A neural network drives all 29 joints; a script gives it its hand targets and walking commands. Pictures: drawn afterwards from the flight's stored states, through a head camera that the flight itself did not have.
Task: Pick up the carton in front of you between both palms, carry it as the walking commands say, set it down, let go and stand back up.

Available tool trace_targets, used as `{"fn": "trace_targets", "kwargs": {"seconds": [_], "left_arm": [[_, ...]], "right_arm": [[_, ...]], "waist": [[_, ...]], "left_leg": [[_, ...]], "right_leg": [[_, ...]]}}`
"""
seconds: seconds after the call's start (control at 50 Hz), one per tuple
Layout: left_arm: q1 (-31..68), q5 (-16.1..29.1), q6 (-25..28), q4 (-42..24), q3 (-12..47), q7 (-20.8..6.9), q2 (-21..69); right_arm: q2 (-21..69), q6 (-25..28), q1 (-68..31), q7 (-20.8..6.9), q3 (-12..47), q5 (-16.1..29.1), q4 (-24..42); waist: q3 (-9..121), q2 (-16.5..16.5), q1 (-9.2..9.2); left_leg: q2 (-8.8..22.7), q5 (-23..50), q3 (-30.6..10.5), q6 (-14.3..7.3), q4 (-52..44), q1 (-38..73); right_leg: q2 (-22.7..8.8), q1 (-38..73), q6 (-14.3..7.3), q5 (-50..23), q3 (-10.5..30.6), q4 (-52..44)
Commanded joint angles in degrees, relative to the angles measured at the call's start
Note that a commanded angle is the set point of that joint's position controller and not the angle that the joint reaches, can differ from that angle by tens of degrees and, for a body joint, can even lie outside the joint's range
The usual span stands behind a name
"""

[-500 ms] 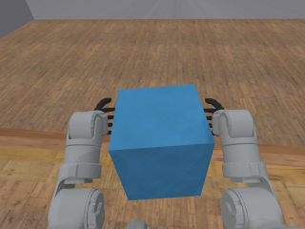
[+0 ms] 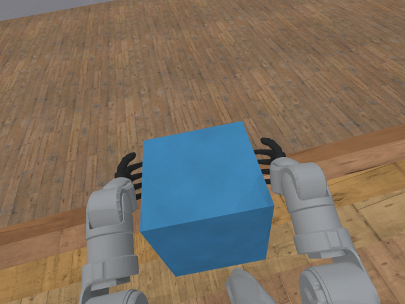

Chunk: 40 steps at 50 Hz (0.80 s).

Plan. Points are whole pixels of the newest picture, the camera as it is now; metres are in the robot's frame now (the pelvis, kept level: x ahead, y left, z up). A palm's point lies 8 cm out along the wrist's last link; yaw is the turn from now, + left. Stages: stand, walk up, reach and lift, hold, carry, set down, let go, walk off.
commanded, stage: carry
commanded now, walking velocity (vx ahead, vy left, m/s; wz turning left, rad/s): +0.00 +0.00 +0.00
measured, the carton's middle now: (207, 202) +0.34 -0.06 -0.01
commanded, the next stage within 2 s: none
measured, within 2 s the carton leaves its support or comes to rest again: neither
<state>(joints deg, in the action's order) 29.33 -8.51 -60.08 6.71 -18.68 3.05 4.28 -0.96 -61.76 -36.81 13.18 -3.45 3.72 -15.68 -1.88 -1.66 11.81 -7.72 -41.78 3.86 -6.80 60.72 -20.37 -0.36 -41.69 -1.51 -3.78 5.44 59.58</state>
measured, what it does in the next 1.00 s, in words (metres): goes down: right foot 0.17 m lower, then left foot 0.17 m lower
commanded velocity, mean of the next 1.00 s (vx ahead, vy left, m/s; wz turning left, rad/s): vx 0.00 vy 0.00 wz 0.00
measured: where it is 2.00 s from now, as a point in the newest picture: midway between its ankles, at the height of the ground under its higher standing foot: (196, 175)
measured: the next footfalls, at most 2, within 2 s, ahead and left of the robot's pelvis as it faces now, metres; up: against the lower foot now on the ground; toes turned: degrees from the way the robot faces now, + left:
right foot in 0.10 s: +0.26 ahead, -0.12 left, -0.17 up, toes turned -2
left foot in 0.52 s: +0.55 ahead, -0.06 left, -0.35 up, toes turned -1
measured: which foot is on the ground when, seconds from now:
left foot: down 0.00-0.12, up 0.14-0.50, down 0.52-0.86, up 0.88-1.00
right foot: up 0.00-0.08, down 0.10-0.52, up 0.54-0.84, down 0.86-1.00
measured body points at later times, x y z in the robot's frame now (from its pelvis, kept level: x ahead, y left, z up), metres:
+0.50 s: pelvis +0.39 -0.09 -0.23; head +0.42 -0.11 +0.22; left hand +0.75 +0.07 -0.15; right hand +0.75 -0.23 -0.16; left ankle +0.53 -0.04 -0.92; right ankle +0.24 -0.12 -0.80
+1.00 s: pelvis +0.79 -0.15 -0.49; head +0.80 -0.13 -0.04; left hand +1.11 +0.05 -0.44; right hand +1.17 -0.24 -0.42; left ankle +0.77 -0.03 -1.08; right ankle +0.78 -0.20 -1.17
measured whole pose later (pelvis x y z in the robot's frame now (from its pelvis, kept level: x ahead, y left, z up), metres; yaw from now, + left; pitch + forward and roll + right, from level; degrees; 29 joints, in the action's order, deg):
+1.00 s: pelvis +0.79 -0.15 -0.49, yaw +0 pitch +1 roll -2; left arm 31.4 0.1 -59.9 16.0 -6.9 12.0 0.1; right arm 2.1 -57.7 -34.1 6.5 -13.4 -5.4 -18.6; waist 0.8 0.3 -8.7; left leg -2.5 -28.8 -5.8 -0.6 86.9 -39.4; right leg 8.1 -25.5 -8.3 28.2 -5.7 52.6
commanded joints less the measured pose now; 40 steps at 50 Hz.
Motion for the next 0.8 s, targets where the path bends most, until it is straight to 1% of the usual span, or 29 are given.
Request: {"fn": "trace_targets", "kwargs": {"seconds": [0.0,0.02,0.04,0.06,0.08,0.1,0.12,0.14,0.18,0.2,0.22,0.24,0.28,0.3,0.32,0.4,0.42,0.44,0.46,0.48,0.5,0.52,0.54,0.56,0.62,0.66,0.68,0.72,0.78], "left_arm": [[39.84,20.21,2.4,-3.7,37.8,-9.83,52.3],[42.9,22.2,2.06,-7.01,39.49,-9.49,52.77],[42.28,23.81,1.12,-7.05,40.97,-9.13,53.24],[41.83,24.9,0.55,-7.17,42.26,-8.85,52.8],[41.94,25.65,-0.09,-7.6,43.13,-8.88,52.21],[41.5,27.22,-0.73,-5.86,44.09,-9.32,52.7],[38.62,27.71,-0.43,-2.06,43.33,-9.2,51.91],[41.08,30.0,-0.28,-2.91,45.62,-9.42,56.29],[44.87,33.87,0.64,-3.49,48.45,-10.34,60.54],[46.0,35.42,1.71,-4.46,49.13,-10.73,62.05],[48.54,36.62,2.07,-5.64,49.96,-10.87,64.15],[50.34,37.88,2.64,-7.08,50.7,-11.0,65.65],[50.07,38.85,3.34,-8.46,51.57,-11.08,65.83],[48.38,38.94,3.74,-8.27,51.39,-10.97,65.73],[46.54,38.5,4.03,-9.03,51.4,-10.74,65.15],[39.89,37.22,4.48,-10.07,51.32,-10.46,62.28],[39.13,36.76,4.43,-10.54,51.66,-10.19,60.49],[38.02,36.53,4.38,-10.03,51.54,-10.03,59.59],[34.77,35.32,4.27,-9.23,50.96,-9.77,57.8],[36.6,34.24,3.86,-10.44,50.55,-9.35,56.52],[37.89,32.58,2.97,-9.92,49.25,-9.13,54.28],[36.18,29.56,1.71,-5.28,47.42,-8.62,53.53],[32.05,26.52,0.31,-4.47,42.94,-8.26,49.33],[29.85,23.09,-0.31,-3.7,38.8,-7.73,45.61],[32.5,17.88,0.05,-0.59,31.09,-7.32,40.54],[36.8,17.35,1.33,-0.72,29.97,-8.23,43.24],[38.05,17.78,1.61,-0.54,30.89,-8.78,44.94],[42.11,19.69,2.27,-1.27,32.9,-9.01,48.9],[45.25,23.59,1.19,-4.74,37.27,-8.55,52.87]], "right_arm": [[74.1,4.02,-43.93,-21.53,36.92,27.72,10.96],[71.95,4.43,-41.89,-21.3,35.17,26.71,10.54],[71.96,4.16,-37.75,-20.81,33.61,25.61,8.19],[71.13,4.07,-34.14,-20.24,32.28,24.1,7.45],[70.33,4.07,-31.65,-19.87,31.28,21.63,6.48],[69.23,3.74,-29.93,-19.37,28.95,18.7,5.77],[66.91,2.44,-28.6,-18.96,26.98,16.96,5.38],[63.98,2.32,-29.56,-18.44,25.15,14.44,5.39],[63.42,3.34,-28.89,-17.96,23.01,11.4,5.39],[63.25,3.84,-28.43,-17.91,23.0,11.22,7.67],[63.04,4.41,-30.07,-17.62,23.87,10.4,9.54],[62.18,4.88,-29.94,-17.41,23.27,9.7,10.66],[62.18,5.88,-32.44,-16.88,25.23,10.69,14.68],[62.19,6.19,-31.94,-16.6,26.88,11.04,16.07],[62.44,6.62,-32.38,-16.53,28.11,11.2,17.47],[60.42,7.01,-30.19,-15.33,32.4,11.5,23.07],[59.71,6.62,-30.08,-15.25,32.91,12.2,24.27],[58.44,6.28,-29.89,-15.14,33.44,12.88,25.48],[56.46,5.6,-29.66,-15.3,33.91,12.79,25.9],[55.95,4.79,-28.1,-15.8,34.37,13.44,24.97],[55.03,3.94,-25.87,-16.35,33.59,14.04,22.52],[54.61,2.68,-24.54,-16.95,32.46,14.66,19.16],[52.13,1.95,-26.75,-17.17,33.55,16.03,16.25],[55.55,1.35,-30.38,-17.68,35.4,19.26,15.45],[63.35,1.18,-40.88,-19.52,37.07,26.71,12.63],[68.55,2.42,-45.84,-20.59,36.87,28.75,9.61],[70.56,2.8,-45.39,-20.85,36.07,29.11,8.56],[73.12,2.91,-45.89,-21.32,34.37,29.04,7.12],[72.72,3.4,-39.28,-21.2,29.34,26.05,4.37]], "waist": [[20.74,2.92,-5.11],[18.36,-1.77,-5.0],[18.27,-7.34,-8.15],[21.91,-6.97,-12.67],[27.73,-5.6,-18.04],[25.81,9.97,-20.72],[32.96,17.9,-16.91],[31.46,8.87,-17.78],[25.11,-0.27,-17.3],[27.9,3.75,-17.06],[25.8,-1.43,-15.33],[26.72,0.8,-15.43],[30.04,6.07,-15.24],[30.69,6.11,-15.93],[29.6,2.12,-17.46],[26.5,3.87,-18.43],[25.86,6.39,-17.48],[30.04,11.65,-12.62],[31.19,10.38,-8.65],[30.03,3.97,-0.3],[25.96,-9.8,6.97],[18.21,-10.17,4.61],[22.1,-8.61,-5.28],[22.84,0.84,-5.4],[24.5,9.3,-8.31],[24.22,3.56,-7.78],[24.25,8.14,-6.58],[24.24,7.71,-5.89],[19.53,-4.6,-7.43]], "left_leg": [[7.4,24.36,-13.0,-4.72,-1.77,0.58],[9.16,28.1,-11.53,-4.57,-0.04,-3.01],[9.19,28.84,-9.23,-3.38,4.35,-4.06],[8.69,32.09,-6.16,-1.55,13.67,-2.53],[9.8,41.61,-3.51,0.98,29.13,-9.21],[0.52,-0.11,-0.98,4.88,54.03,-21.54],[-0.33,-3.32,-5.55,5.21,57.44,-38.35],[4.76,3.06,-9.3,4.31,49.22,-38.67],[7.86,14.57,-11.63,5.09,34.06,-36.47],[8.94,15.37,-12.52,5.16,30.97,-34.55],[8.95,20.0,-10.86,5.7,22.4,-34.23],[8.42,19.89,-8.78,5.76,14.37,-31.63],[8.21,29.61,-7.55,4.86,17.84,-30.36],[8.82,31.9,-6.96,3.98,13.83,-32.29],[7.72,47.72,-5.67,4.33,1.13,-33.57],[2.86,64.95,3.05,4.59,-21.6,-13.29],[1.7,68.27,4.38,4.04,-25.03,-3.06],[1.31,77.5,6.85,2.18,-12.92,10.22],[1.73,70.36,5.92,1.59,-16.33,15.81],[3.22,64.74,4.69,-1.1,-22.1,25.66],[7.24,62.63,0.3,-6.52,-31.48,33.07],[9.37,70.59,-6.69,-5.67,-26.41,33.89],[17.51,82.36,-27.95,-10.59,-20.97,38.8],[19.98,66.5,-34.28,-11.56,-19.82,37.43],[21.15,62.72,-41.51,-12.8,-18.12,19.03],[21.74,65.65,-39.13,-9.7,-16.5,8.63],[14.9,48.42,-32.31,-6.42,-5.49,10.02],[10.24,32.23,-23.63,-4.83,-2.28,3.79],[6.83,28.24,-12.12,-3.74,0.43,-8.83]], "right_leg": [[2.49,19.08,1.41,-18.35,-8.27,-26.47],[1.57,25.6,1.02,-18.58,-9.48,-29.09],[1.11,31.39,0.21,-17.73,-10.79,-31.86],[-0.02,38.52,-0.2,-22.16,-12.03,-37.88],[0.57,53.3,-2.31,-23.06,-14.35,-25.25],[-7.07,58.55,-6.74,-29.8,-5.05,-23.31],[-18.47,66.51,-14.04,-16.07,23.43,-22.66],[-17.36,61.4,-14.23,-0.4,24.83,-23.33],[-13.6,50.32,-10.68,-6.69,20.1,-18.82],[-15.22,46.86,-12.11,-9.3,26.28,-17.89],[-13.71,43.15,-11.92,-8.97,22.97,-16.87],[-13.08,41.83,-12.42,-8.41,23.91,-19.36],[-13.87,43.59,-11.46,-24.93,20.58,-15.63],[-12.12,45.69,-10.31,-21.83,17.02,-12.91],[-5.81,46.05,-7.18,-9.57,10.85,-4.26],[0.55,33.1,-6.25,3.35,1.64,-0.12],[1.66,25.54,-5.77,6.9,-2.38,2.03],[-0.95,19.31,-4.27,4.31,-5.15,8.76],[-1.82,17.38,-1.12,-7.6,-6.84,14.28],[-2.39,11.18,1.51,-18.05,-9.14,30.14],[4.13,1.37,3.52,9.81,-13.32,53.73],[10.72,-11.03,-0.12,46.96,-12.77,60.07],[6.23,-15.47,-0.07,40.99,-2.08,48.41],[3.72,-20.44,-0.99,33.17,3.15,39.01],[-0.12,-10.0,0.2,26.43,1.99,12.25],[0.09,0.49,0.16,15.02,-1.26,15.35],[-0.25,-2.39,-0.38,-2.07,0.08,2.94],[1.99,5.46,0.11,-16.7,-4.71,-8.89],[4.43,28.32,-0.19,-17.78,-11.37,-24.74]]}}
